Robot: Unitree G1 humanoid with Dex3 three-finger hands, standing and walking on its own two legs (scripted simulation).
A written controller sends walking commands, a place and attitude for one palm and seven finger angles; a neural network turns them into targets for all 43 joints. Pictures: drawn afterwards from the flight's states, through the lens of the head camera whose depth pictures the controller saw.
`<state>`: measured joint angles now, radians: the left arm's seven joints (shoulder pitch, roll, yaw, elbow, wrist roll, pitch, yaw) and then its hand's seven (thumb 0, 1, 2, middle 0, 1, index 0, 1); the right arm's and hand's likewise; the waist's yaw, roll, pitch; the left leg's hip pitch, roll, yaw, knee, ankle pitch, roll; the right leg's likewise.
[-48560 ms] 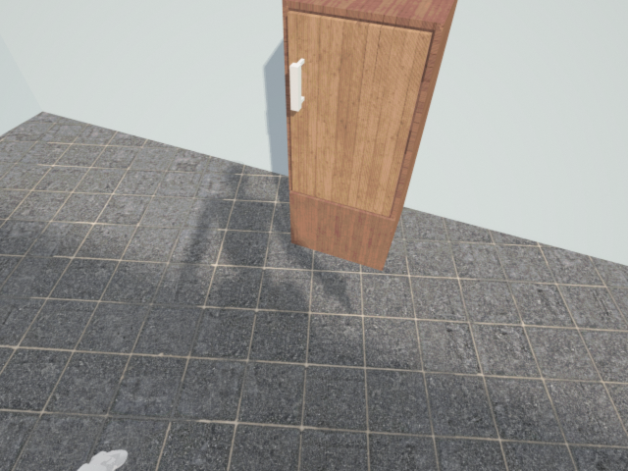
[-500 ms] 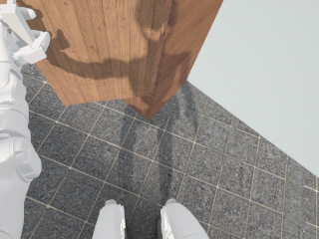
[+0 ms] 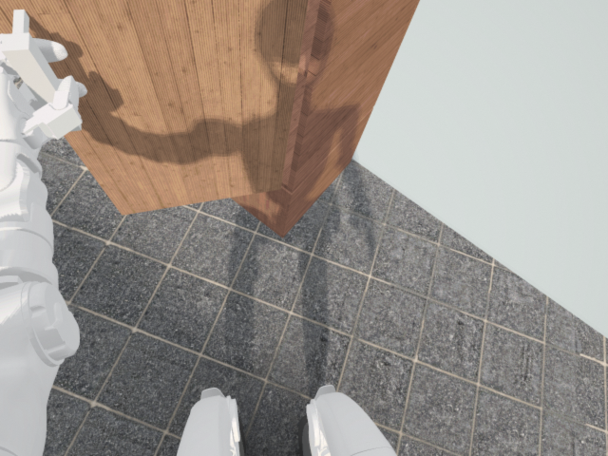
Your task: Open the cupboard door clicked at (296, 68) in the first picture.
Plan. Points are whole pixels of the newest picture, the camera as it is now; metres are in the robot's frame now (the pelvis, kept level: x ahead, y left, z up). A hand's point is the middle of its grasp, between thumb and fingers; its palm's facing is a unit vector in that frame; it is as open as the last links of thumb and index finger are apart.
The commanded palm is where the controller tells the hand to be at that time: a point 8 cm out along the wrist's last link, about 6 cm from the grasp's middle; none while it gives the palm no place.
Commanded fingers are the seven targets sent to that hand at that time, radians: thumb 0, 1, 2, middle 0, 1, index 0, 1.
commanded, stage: pull the door open along its arc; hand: left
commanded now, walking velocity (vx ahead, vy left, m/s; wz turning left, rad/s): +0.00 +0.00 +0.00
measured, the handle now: (47, 74) +0.58 +0.26 +0.07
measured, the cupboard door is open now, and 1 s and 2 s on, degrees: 52 95 97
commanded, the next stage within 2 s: open thumb and fingers to let go in 0.74 s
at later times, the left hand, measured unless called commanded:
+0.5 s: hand (154, 221) +0.38 +0.13 +0.07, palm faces +0.37 -0.93 +0.09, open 6.5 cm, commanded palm +0.31 +0.20 +0.06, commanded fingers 0.00 0.90 0.90 -0.40 -1.35 -0.40 -1.35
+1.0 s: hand (210, 241) +0.36 +0.08 +0.07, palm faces +0.53 -0.85 -0.03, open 6.6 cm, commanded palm +0.30 +0.12 +0.06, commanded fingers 0.00 0.27 0.63 -0.35 -1.28 -0.35 -1.28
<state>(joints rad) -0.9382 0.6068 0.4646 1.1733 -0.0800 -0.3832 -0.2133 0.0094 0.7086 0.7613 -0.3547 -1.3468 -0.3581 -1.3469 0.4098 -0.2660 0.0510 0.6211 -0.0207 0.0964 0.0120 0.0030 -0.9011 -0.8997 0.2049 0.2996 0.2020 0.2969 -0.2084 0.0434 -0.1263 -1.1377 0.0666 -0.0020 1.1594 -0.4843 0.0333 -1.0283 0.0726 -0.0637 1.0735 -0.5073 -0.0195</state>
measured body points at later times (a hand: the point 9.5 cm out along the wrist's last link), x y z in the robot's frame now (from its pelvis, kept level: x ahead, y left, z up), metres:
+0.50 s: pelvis +0.01 +0.00 +0.02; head +0.08 +0.00 +0.47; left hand +0.35 +0.18 +0.07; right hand +0.15 -0.23 -0.08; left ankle +0.02 +0.10 -0.65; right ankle -0.01 -0.12 -0.65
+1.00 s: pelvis +0.00 -0.06 +0.02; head +0.07 -0.07 +0.46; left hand +0.32 +0.12 +0.07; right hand +0.16 -0.29 -0.11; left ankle +0.02 +0.09 -0.65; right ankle -0.01 -0.12 -0.65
